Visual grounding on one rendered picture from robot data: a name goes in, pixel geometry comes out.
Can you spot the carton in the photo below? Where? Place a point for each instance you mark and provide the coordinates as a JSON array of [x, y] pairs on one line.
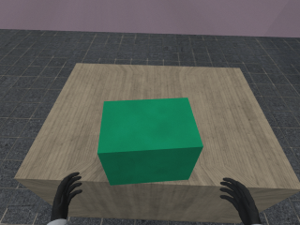
[[148, 140]]

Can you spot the pedestal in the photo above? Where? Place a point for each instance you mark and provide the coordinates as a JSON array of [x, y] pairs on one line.
[[238, 143]]

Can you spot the left robot hand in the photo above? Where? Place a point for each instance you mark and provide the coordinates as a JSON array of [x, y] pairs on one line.
[[63, 196]]

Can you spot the right robot hand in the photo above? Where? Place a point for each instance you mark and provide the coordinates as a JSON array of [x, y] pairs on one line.
[[242, 201]]

